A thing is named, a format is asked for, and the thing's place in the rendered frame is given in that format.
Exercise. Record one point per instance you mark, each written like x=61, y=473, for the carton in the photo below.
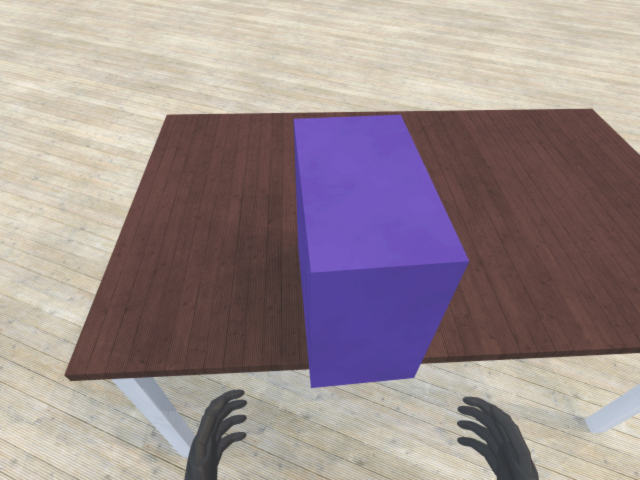
x=379, y=257

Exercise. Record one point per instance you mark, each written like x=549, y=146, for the robot left hand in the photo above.
x=207, y=446

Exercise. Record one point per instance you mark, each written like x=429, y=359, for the table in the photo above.
x=205, y=275

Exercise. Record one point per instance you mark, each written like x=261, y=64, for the robot right hand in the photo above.
x=506, y=451

